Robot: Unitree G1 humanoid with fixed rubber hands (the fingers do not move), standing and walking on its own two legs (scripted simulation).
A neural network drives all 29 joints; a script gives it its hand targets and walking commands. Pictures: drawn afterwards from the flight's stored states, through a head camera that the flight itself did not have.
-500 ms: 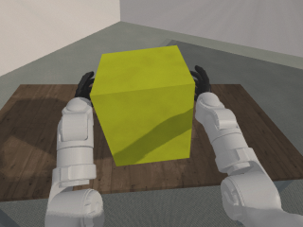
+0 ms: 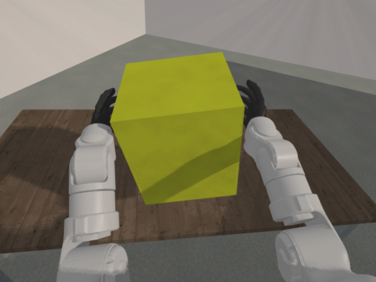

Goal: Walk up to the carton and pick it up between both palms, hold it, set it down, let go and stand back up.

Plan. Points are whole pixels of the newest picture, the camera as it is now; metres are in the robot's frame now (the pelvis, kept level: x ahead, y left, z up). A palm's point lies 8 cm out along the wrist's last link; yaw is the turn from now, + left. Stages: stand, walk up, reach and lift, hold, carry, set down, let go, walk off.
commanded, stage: hold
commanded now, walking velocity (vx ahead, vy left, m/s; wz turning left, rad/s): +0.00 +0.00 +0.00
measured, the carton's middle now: (182, 130) +0.40 -0.01 +0.17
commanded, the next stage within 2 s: none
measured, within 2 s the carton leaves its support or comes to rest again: neither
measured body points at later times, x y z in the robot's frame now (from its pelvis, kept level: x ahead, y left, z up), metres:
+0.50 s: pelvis +0.02 +0.00 +0.00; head -0.03 +0.03 +0.45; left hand +0.39 +0.16 +0.21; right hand +0.40 -0.15 +0.22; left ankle +0.01 +0.11 -0.75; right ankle +0.04 -0.13 -0.75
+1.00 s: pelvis +0.01 +0.00 +0.00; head -0.07 +0.04 +0.44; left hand +0.37 +0.16 +0.25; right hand +0.37 -0.14 +0.26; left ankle +0.01 +0.11 -0.75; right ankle +0.04 -0.13 -0.75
